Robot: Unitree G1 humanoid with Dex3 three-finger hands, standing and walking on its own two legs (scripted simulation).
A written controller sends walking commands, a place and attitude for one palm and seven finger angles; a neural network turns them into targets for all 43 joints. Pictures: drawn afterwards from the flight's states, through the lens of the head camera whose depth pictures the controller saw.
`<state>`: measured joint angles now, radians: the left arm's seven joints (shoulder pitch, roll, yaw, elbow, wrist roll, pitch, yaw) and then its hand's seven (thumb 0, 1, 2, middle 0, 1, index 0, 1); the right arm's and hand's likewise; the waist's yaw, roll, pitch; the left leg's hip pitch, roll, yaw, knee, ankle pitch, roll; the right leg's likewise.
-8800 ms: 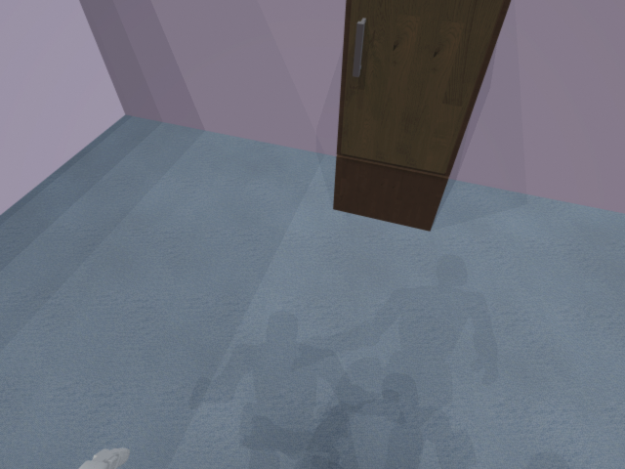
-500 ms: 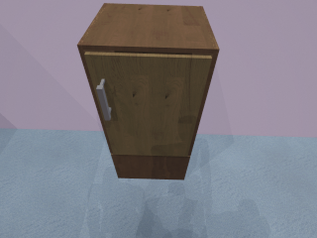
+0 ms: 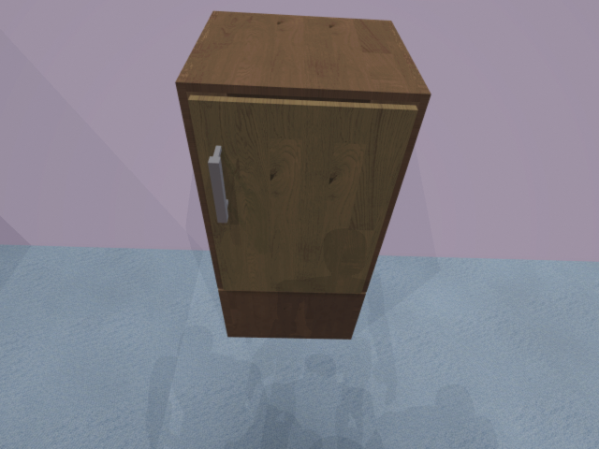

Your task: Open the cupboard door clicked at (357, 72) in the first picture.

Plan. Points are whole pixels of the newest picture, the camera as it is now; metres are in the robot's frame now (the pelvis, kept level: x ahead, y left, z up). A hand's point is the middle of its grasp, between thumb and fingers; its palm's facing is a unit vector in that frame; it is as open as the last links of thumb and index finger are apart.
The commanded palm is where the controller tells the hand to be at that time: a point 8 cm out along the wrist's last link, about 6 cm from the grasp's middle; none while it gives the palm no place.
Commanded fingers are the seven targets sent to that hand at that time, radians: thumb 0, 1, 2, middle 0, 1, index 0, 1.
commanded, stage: shuffle to correct the standing spot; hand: left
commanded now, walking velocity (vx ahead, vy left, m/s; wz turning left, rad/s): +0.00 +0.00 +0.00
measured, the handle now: (220, 185) +0.59 +0.19 -0.01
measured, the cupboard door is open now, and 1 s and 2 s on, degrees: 0 0 0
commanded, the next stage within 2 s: come to a stop and stand still in 0.34 s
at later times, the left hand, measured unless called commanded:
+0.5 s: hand out of the picture -0.03 +0.13 -0.19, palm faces +0.08 -0.99 -0.11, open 7.4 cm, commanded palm none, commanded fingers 0.00 0.90 0.90 -0.20 -0.30 -0.20 -0.30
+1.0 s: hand out of the picture +0.07 +0.17 -0.17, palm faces -0.01 -0.98 -0.21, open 7.3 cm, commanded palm none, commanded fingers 0.00 0.90 0.90 -0.20 -0.30 -0.20 -0.30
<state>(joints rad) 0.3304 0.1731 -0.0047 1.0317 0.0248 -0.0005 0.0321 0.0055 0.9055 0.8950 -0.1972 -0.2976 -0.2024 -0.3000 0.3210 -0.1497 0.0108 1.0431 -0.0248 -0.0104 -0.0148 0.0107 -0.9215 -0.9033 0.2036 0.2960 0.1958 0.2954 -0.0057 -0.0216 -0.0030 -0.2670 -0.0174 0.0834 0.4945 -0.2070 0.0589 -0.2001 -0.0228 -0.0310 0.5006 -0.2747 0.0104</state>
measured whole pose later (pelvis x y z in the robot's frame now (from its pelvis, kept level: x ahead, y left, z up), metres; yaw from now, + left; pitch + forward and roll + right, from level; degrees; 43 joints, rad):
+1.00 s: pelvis +0.03 -0.01 +0.00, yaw -1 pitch -1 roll +0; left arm 0.26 0.19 0.00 1.03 0.02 0.00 0.04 0.01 0.92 0.90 -0.20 -0.30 -0.20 -0.30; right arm 0.24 -0.16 -0.01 1.08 -0.02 0.00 -0.02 0.01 -0.94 -0.90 0.20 0.30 0.20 0.30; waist -0.01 -0.01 0.02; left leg -0.24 0.01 0.14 0.47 -0.21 0.05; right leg -0.17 -0.01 -0.05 0.47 -0.28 0.00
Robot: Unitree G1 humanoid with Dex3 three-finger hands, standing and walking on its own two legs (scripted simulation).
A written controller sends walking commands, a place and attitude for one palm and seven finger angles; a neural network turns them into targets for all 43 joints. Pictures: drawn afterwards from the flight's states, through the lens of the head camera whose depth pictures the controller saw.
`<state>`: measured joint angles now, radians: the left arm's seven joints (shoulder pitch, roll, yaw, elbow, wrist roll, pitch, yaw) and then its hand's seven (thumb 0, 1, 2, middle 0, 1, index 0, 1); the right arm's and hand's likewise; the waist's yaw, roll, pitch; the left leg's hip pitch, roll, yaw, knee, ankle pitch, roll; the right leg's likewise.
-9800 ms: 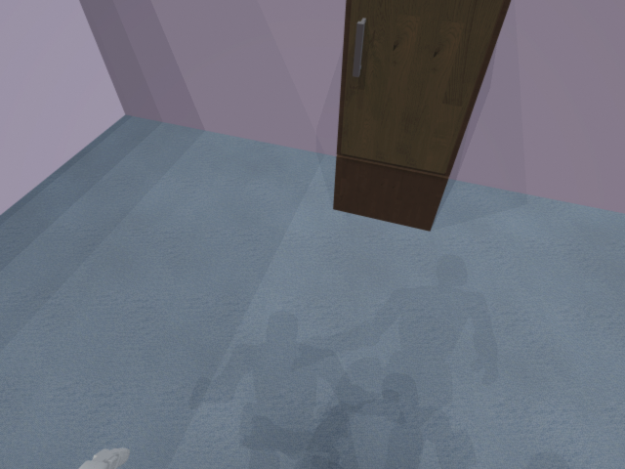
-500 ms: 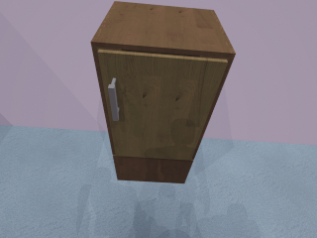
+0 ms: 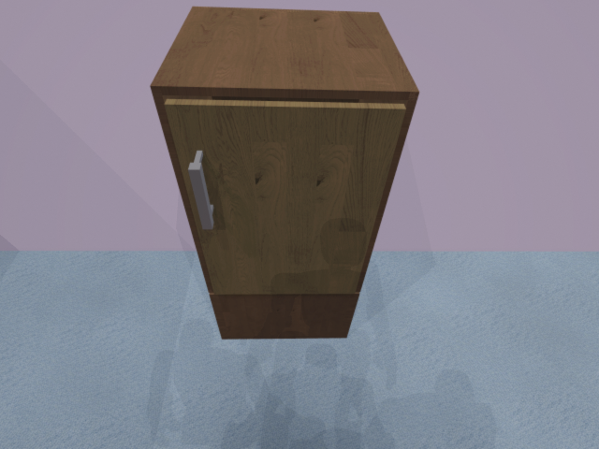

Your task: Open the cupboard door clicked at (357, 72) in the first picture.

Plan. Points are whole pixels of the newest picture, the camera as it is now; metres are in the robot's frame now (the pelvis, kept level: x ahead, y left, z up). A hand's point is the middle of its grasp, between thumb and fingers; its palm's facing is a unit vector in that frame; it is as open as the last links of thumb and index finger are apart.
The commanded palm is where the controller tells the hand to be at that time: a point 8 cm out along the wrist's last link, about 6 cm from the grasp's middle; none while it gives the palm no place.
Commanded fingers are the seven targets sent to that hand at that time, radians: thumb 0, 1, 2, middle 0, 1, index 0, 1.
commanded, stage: come to a stop and stand still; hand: left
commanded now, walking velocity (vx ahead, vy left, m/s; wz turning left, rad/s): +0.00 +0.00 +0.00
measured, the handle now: (203, 191) +0.56 +0.22 -0.01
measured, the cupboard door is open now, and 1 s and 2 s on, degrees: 0 0 0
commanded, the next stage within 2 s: look again from close up in 0.42 s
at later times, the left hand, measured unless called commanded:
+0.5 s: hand out of the picture -0.07 +0.13 -0.18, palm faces +0.05 -0.99 -0.11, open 7.4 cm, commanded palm none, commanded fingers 0.00 0.90 0.90 -0.20 -0.30 -0.20 -0.30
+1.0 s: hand out of the picture +0.03 +0.19 -0.17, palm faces +0.01 -0.98 -0.21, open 7.3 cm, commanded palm none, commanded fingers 0.00 0.90 0.90 -0.20 -0.30 -0.20 -0.30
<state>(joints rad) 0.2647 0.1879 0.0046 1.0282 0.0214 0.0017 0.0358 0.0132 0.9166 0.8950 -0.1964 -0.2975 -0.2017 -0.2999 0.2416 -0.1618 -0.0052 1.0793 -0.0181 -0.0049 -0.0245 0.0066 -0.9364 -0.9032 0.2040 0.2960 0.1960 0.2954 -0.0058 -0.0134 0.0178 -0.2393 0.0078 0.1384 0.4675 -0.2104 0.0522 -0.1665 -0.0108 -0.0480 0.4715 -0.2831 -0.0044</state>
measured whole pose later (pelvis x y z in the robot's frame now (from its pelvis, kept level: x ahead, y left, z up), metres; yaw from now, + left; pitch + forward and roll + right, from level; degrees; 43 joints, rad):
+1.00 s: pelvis +0.01 +0.01 +0.00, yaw +0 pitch -1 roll +0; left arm 0.28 0.16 -0.01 1.05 0.02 -0.02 0.04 0.01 0.91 0.89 -0.20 -0.30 -0.20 -0.30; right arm 0.29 -0.17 0.02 1.08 -0.02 -0.03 -0.01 0.02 -0.93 -0.90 0.20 0.30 0.20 0.30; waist -0.01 0.01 0.01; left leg -0.24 -0.02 0.14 0.47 -0.22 0.07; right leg -0.17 -0.04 -0.04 0.49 -0.30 0.02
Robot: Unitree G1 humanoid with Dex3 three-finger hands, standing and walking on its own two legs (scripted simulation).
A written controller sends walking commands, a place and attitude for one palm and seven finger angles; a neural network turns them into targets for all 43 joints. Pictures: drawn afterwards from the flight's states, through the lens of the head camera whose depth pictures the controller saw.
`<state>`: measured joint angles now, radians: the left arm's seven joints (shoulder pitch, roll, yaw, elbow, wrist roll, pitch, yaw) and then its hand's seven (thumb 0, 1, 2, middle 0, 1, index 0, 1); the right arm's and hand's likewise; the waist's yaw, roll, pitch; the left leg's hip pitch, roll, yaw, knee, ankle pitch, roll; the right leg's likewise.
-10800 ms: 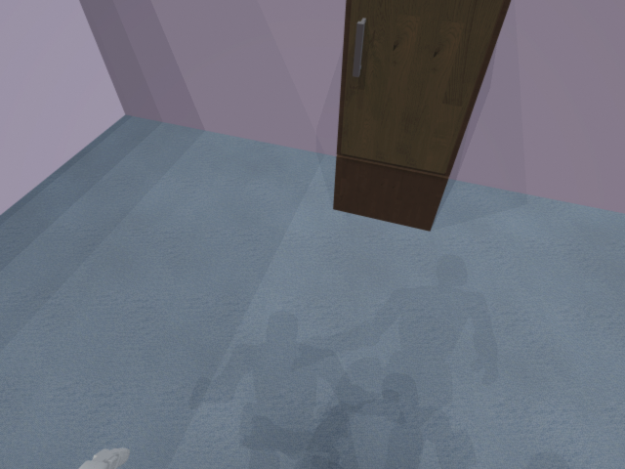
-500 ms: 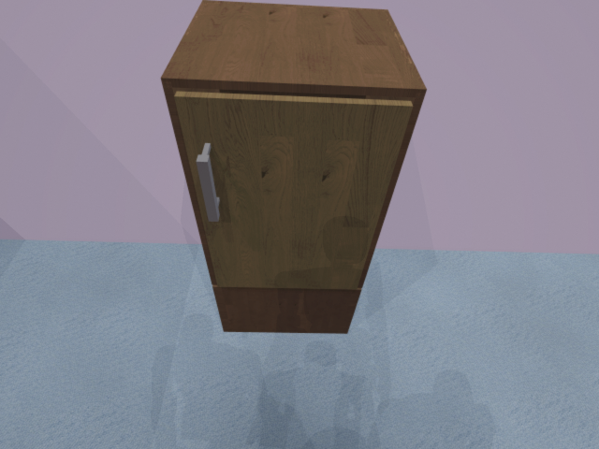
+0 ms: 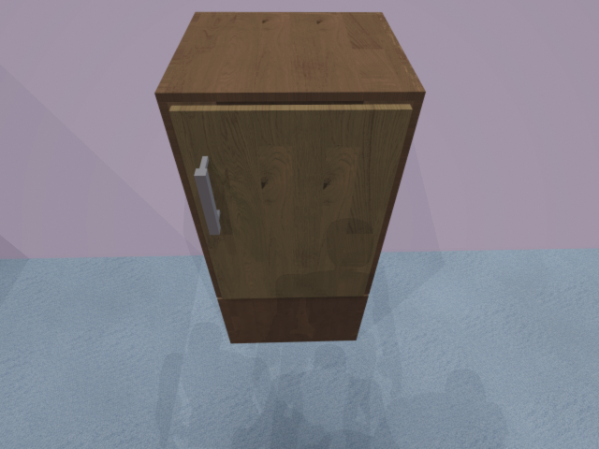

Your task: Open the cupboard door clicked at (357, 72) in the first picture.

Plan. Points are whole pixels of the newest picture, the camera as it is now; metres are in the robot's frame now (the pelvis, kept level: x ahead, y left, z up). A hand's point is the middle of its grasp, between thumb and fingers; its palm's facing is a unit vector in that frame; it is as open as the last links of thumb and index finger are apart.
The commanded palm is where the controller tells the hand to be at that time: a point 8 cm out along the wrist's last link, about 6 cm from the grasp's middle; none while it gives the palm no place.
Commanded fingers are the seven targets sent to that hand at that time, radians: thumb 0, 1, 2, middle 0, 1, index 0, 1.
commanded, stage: look again from close up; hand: left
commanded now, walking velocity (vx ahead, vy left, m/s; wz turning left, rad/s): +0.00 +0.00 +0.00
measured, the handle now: (210, 197) +0.56 +0.20 -0.01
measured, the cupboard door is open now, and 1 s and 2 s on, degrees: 0 0 0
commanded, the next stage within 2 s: raise the hand with hooked fingers in 0.04 s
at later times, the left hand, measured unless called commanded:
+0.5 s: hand (182, 404) +0.19 +0.17 -0.05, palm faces +0.05 -1.00 -0.02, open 8.2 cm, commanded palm +0.14 +0.25 -0.05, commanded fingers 0.00 0.46 0.71 -0.23 -0.58 -0.23 -0.58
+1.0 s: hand (147, 384) +0.21 +0.22 -0.04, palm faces +0.08 -1.00 -0.04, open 11.2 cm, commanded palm +0.18 +0.27 -0.03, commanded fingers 0.00 -0.13 0.46 -0.27 -0.96 -0.27 -0.96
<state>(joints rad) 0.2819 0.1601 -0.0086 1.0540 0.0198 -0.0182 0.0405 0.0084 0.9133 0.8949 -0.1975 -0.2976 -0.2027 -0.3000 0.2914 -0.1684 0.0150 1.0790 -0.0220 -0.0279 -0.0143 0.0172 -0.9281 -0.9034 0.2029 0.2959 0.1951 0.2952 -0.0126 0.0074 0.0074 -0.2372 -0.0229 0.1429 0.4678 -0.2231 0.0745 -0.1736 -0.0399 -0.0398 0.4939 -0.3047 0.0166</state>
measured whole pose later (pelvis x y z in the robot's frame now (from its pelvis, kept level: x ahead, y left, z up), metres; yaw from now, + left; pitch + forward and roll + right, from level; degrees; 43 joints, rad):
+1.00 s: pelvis -0.02 -0.03 -0.08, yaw +3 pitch +15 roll -2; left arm 0.23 0.31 0.34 0.22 -0.37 -0.38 -0.41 0.01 0.09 0.55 -0.26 -0.82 -0.26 -0.82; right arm 0.29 -0.24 0.01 0.61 0.03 -0.22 -0.05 0.02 -0.90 -0.90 0.21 0.30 0.20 0.30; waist -0.02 0.03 -0.13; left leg -0.90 0.04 0.04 1.09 -0.44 0.04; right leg -0.80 0.03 -0.11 1.06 -0.51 -0.05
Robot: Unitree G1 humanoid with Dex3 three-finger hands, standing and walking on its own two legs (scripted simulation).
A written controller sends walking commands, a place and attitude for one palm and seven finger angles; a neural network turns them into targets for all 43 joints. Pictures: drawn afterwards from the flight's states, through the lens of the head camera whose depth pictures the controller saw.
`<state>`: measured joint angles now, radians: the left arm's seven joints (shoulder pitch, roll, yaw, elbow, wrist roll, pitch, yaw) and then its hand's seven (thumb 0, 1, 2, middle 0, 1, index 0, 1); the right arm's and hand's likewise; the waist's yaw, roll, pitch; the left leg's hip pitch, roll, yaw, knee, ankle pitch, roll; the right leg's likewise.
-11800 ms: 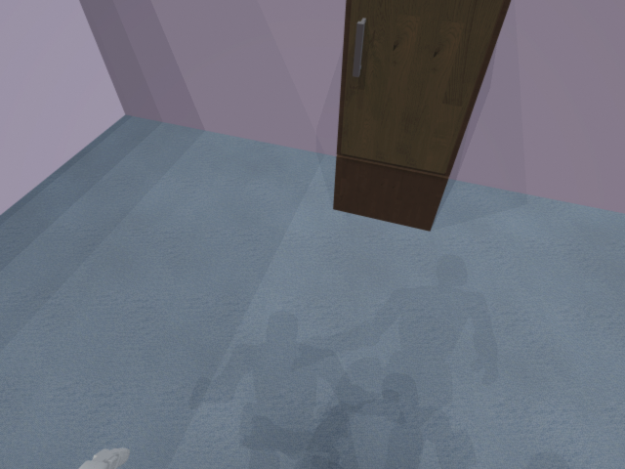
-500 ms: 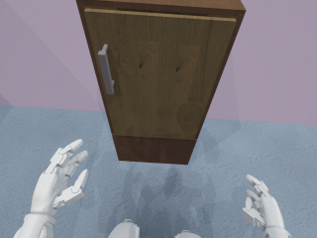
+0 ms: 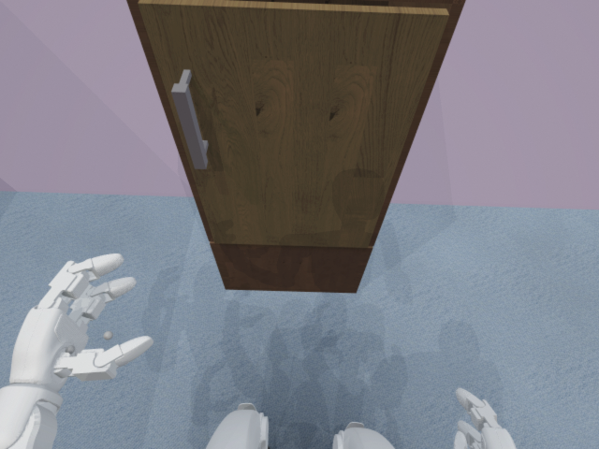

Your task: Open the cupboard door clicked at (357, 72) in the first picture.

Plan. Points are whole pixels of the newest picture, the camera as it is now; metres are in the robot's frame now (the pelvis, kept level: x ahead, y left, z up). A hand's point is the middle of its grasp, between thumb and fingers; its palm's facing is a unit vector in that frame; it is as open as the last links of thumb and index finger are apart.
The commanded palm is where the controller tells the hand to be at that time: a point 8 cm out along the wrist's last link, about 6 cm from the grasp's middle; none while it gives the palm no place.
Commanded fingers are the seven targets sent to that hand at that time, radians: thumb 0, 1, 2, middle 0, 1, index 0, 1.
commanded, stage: raise the hand with hooked fingers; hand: left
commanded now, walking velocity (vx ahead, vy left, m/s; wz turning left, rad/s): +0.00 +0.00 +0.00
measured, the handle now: (194, 122) +0.59 +0.20 +0.07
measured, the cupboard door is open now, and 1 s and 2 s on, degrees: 0 0 0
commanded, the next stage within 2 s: move the hooked fingers beside the handle in 1.24 s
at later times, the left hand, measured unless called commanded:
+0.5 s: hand (54, 311) +0.26 +0.30 +0.06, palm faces +0.04 -1.00 -0.04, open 13.8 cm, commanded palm +0.24 +0.35 +0.07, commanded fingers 0.00 -0.50 0.30 -0.30 -1.20 -0.30 -1.20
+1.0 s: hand (55, 281) +0.29 +0.30 +0.07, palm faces +0.01 -1.00 -0.02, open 14.0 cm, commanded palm +0.26 +0.35 +0.08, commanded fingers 0.00 -0.50 0.30 -0.30 -1.20 -0.30 -1.20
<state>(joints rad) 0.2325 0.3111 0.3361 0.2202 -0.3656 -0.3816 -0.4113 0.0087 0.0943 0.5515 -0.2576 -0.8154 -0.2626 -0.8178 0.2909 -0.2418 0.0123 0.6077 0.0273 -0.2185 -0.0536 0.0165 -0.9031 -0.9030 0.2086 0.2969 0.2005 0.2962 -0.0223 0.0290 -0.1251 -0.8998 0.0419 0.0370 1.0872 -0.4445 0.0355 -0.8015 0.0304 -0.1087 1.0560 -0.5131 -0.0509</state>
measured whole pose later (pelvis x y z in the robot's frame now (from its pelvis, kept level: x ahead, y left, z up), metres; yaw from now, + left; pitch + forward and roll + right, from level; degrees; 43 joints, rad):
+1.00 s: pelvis +0.01 +0.03 +0.02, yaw +0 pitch +12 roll -4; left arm -0.01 0.42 0.41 0.41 -0.35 -0.30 -0.48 -0.01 -0.50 0.30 -0.30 -1.20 -0.30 -1.20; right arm 0.31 -0.29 0.04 0.55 0.03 -0.17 -0.06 0.01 -0.90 -0.90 0.21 0.30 0.20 0.30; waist -0.03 0.01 -0.09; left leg -0.77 0.01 0.05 0.96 -0.40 0.08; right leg -0.66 0.01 -0.09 0.90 -0.45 -0.01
